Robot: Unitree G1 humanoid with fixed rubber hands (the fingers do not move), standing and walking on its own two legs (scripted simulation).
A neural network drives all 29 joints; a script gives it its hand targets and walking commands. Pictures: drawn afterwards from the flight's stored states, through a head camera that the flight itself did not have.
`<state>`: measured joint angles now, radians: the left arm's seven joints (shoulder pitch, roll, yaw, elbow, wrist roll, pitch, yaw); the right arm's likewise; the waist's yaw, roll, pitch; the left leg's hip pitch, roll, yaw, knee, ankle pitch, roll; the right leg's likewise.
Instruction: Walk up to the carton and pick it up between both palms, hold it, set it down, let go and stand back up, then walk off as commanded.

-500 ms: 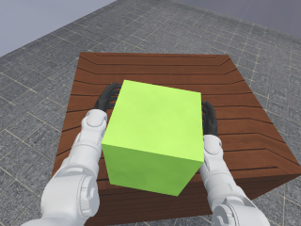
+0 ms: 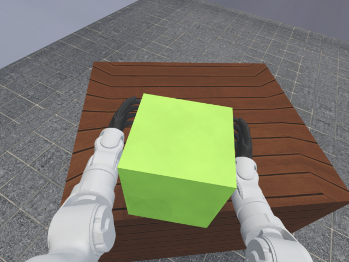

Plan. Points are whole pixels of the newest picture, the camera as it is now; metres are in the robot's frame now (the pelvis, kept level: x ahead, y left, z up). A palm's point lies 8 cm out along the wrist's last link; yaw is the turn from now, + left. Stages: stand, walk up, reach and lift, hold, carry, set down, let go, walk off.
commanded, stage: reach and lift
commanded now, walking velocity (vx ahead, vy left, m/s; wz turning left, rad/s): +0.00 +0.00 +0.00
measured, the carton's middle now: (176, 164) +0.35 -0.03 +0.01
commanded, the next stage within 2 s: none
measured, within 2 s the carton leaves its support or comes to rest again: leaves its support in 0.14 s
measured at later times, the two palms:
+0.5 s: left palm (117, 119) +0.41 +0.11 +0.11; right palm (250, 143) +0.34 -0.19 +0.09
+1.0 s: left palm (107, 108) +0.39 +0.12 +0.17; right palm (255, 128) +0.34 -0.18 +0.15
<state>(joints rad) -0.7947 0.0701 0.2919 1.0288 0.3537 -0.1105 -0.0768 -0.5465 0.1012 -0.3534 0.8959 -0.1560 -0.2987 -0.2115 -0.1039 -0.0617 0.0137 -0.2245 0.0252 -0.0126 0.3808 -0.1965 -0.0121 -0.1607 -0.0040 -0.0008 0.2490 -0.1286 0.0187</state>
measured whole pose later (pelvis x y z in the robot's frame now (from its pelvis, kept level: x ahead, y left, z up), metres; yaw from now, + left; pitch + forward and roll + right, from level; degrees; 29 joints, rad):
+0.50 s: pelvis -0.01 +0.00 +0.00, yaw +0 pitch -1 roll -2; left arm -0.79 0.03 0.29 0.93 0.28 0.03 -0.03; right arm -0.58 0.04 -0.26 0.85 0.01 -0.17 -0.18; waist -0.10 -0.04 -0.01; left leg -0.17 0.03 -0.01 0.38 -0.19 -0.01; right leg -0.11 0.00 0.00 0.25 -0.12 0.02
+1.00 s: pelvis -0.02 +0.00 +0.00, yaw +0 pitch -6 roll -2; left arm -0.79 0.01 0.29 0.60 0.31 0.41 -0.03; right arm -0.68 0.01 -0.24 0.77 0.05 0.06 -0.15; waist -0.10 -0.06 0.03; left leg -0.08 0.03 -0.01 0.38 -0.19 -0.01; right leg -0.02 0.00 0.00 0.25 -0.12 0.02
